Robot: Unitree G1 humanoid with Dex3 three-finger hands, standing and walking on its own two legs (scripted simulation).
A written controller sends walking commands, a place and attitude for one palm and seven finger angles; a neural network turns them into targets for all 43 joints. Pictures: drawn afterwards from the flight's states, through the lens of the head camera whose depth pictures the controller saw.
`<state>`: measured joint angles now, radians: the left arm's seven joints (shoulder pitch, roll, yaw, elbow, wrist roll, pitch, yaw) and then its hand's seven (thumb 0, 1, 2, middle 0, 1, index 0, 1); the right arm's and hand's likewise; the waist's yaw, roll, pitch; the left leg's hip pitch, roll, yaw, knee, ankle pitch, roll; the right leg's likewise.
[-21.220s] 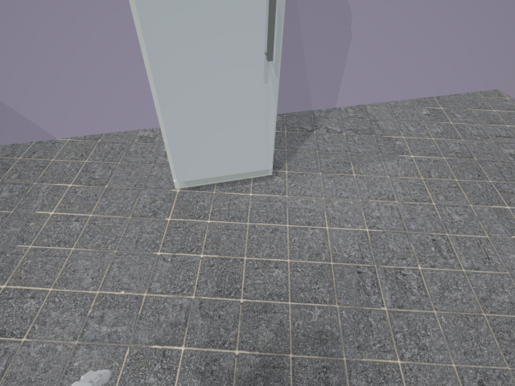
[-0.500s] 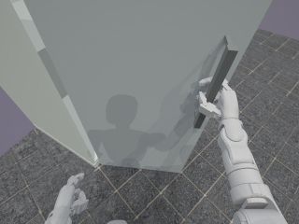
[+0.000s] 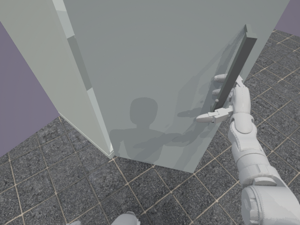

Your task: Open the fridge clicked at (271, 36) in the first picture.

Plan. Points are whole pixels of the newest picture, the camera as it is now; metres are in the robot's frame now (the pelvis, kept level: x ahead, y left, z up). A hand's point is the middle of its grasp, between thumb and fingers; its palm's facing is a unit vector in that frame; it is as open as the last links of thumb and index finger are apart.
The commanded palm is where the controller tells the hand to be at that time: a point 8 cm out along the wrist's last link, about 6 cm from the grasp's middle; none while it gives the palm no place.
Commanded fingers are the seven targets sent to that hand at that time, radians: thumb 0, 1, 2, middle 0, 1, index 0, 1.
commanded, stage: loosen the grip on the handle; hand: right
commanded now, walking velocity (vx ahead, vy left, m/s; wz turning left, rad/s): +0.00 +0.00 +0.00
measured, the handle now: (226, 82) +0.49 -0.13 +0.13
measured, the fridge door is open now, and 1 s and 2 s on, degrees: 64 61 61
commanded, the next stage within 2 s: slip the hand off the handle in 0.08 s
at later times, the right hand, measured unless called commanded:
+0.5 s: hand (237, 108) +0.44 -0.17 +0.09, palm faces +0.11 +0.98 -0.16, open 14.6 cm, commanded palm +0.40 -0.21 +0.10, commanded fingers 0.00 0.55 -0.20 0.25 1.15 0.25 1.15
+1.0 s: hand (245, 124) +0.38 -0.18 +0.09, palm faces +0.03 +0.99 -0.13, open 14.7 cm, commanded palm +0.34 -0.22 +0.10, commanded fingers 0.00 0.55 -0.20 0.25 1.15 0.25 1.15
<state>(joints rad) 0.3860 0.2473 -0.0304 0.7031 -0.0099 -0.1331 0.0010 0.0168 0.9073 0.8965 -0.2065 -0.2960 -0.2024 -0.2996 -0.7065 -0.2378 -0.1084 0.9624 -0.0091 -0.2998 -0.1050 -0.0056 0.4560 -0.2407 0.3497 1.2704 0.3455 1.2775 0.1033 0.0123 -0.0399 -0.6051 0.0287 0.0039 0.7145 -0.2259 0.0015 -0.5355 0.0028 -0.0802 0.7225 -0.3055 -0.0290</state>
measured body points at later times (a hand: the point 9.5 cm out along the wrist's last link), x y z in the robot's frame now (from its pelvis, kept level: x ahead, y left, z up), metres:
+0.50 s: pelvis +0.05 +0.01 +0.01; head +0.09 +0.01 +0.46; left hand +0.18 +0.26 -0.09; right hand +0.42 -0.22 +0.10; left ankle +0.08 +0.12 -0.71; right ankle +0.04 -0.10 -0.71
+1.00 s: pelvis +0.06 +0.00 +0.00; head +0.07 +0.01 +0.45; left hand +0.20 +0.24 -0.09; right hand +0.37 -0.23 +0.10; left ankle +0.08 +0.12 -0.71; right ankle +0.04 -0.10 -0.71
